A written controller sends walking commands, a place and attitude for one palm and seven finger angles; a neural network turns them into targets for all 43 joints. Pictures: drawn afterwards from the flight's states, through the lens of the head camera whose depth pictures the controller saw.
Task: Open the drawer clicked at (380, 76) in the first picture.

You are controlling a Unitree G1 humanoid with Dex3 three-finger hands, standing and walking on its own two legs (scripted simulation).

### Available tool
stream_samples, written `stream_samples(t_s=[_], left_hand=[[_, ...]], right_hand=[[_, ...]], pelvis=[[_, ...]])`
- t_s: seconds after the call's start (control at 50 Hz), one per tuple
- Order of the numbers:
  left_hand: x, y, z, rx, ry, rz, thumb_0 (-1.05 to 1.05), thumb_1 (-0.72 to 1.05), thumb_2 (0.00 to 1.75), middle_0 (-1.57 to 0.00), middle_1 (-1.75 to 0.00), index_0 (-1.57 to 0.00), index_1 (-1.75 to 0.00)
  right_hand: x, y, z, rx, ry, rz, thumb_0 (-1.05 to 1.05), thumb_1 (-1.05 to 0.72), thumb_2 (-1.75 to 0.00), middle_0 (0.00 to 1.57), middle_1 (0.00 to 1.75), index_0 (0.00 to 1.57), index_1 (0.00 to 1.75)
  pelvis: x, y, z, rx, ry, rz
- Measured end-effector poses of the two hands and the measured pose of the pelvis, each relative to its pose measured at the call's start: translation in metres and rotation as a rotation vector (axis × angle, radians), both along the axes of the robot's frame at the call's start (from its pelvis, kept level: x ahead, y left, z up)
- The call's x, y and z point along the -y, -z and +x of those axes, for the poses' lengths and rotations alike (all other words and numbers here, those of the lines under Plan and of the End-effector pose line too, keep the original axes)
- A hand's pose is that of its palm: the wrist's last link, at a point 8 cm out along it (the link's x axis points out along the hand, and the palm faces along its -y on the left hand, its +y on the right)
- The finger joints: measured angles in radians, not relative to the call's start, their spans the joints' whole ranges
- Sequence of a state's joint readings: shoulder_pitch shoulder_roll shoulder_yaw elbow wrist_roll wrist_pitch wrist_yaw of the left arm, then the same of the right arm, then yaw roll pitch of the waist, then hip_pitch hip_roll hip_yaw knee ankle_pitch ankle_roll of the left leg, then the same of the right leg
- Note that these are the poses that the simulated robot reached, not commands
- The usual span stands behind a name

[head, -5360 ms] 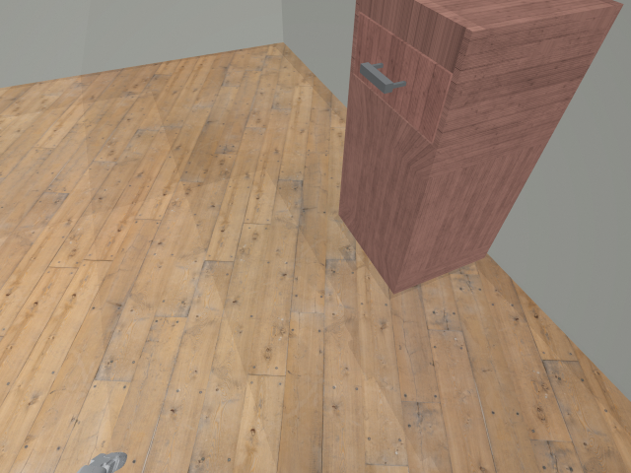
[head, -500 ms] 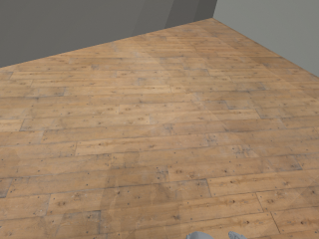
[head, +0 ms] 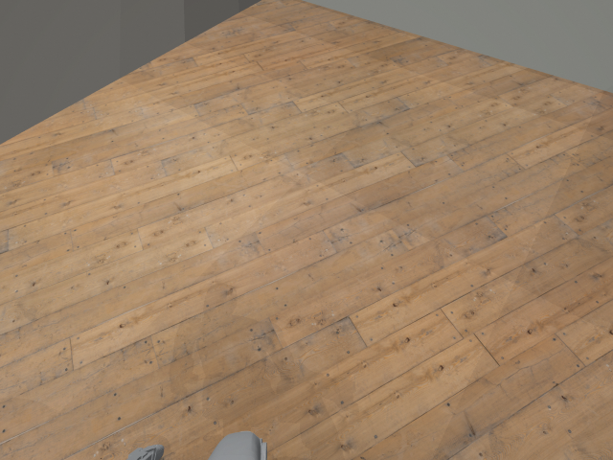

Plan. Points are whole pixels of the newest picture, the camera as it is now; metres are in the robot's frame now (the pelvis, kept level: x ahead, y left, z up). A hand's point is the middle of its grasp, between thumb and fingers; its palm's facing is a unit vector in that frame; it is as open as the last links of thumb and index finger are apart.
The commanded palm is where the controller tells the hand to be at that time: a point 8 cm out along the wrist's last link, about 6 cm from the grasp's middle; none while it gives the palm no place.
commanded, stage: walk to a spot facing it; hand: left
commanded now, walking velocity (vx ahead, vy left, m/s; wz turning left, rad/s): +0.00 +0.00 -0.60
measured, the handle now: out of the picture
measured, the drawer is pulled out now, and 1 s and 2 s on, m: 0.00 0.00 0.00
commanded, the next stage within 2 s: none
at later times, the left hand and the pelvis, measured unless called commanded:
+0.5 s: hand (159, 443) +0.16 +0.24 -0.16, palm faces -0.26 -0.94 -0.21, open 7.4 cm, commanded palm none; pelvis +0.00 +0.06 +0.01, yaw -18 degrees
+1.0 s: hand (233, 427) +0.18 +0.13 -0.15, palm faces -0.55 -0.80 -0.24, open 7.4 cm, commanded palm none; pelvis -0.01 +0.03 +0.00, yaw -36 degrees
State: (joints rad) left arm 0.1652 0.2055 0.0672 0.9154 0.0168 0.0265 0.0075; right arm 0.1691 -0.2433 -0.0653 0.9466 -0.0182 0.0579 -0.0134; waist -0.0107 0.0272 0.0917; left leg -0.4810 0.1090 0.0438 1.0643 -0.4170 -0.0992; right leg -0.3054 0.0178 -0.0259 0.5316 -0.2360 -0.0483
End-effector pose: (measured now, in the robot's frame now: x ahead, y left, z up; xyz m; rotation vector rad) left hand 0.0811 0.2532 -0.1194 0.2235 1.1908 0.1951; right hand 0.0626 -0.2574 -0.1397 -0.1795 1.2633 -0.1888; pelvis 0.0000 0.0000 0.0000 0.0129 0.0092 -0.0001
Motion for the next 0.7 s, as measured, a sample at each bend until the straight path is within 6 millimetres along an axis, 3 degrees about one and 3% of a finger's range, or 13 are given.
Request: stream_samples(t_s=[0.1, 0.22, 0.34, 0.42, 0.54, 0.7], left_hand=[[-0.005, 0.007, 0.013, -0.008, 0.05, -0.037, 0.0, 0.91, 0.9, -0.2, -0.29, -0.2, -0.3], [-0.029, 0.028, 0.031, -0.013, 0.102, -0.076, 0.0, 0.9, 0.9, -0.21, -0.29, -0.2, -0.3], [-0.046, 0.022, 0.055, -0.022, 0.179, -0.081, 0.01, 0.91, 0.9, -0.2, -0.29, -0.2, -0.3], [-0.047, 0.015, 0.068, -0.027, 0.225, -0.074, 0.01, 0.91, 0.9, -0.2, -0.29, -0.2, -0.3], [-0.022, 0.011, 0.091, -0.04, 0.331, -0.06, 0.01, 0.91, 0.9, -0.2, -0.29, -0.19, -0.3], [0.053, 0.007, 0.129, 0.071, 0.525, -0.03, 0.01, 0.91, 0.9, -0.2, -0.29, -0.2, -0.3]], right_hand=[[-0.007, -0.012, 0.012, 0.064, 0.028, -0.028, 0.01, -0.91, -0.9, 0.2, 0.3, 0.2, 0.29], [-0.031, -0.025, 0.017, 0.156, 0.07, -0.082, 0.01, -0.9, -0.9, 0.2, 0.3, 0.2, 0.29], [-0.056, -0.037, -0.016, 0.129, 0.129, -0.084, 0.0, -0.9, -0.9, 0.2, 0.3, 0.2, 0.29], [-0.066, -0.037, -0.043, 0.09, 0.199, -0.068, 0.0, -0.9, -0.9, 0.21, 0.3, 0.2, 0.29], [-0.07, -0.025, -0.097, 0.02, 0.334, -0.029, 0.0, -0.9, -0.9, 0.21, 0.3, 0.21, 0.3], [-0.048, 0.013, -0.178, -0.073, 0.507, 0.026, 0.01, -0.9, -0.9, 0.21, 0.3, 0.2, 0.29]], pelvis=[[-0.013, -0.001, 0.002, -0.006, 0.058, -0.007], [-0.042, 0.008, 0.003, -0.006, 0.134, -0.024], [-0.058, -0.002, 0.003, 0.007, 0.215, -0.045], [-0.062, -0.008, 0.005, 0.005, 0.266, -0.054], [-0.056, -0.007, 0.002, 0.005, 0.349, -0.051], [-0.026, 0.014, -0.012, 0.012, 0.456, -0.024]])
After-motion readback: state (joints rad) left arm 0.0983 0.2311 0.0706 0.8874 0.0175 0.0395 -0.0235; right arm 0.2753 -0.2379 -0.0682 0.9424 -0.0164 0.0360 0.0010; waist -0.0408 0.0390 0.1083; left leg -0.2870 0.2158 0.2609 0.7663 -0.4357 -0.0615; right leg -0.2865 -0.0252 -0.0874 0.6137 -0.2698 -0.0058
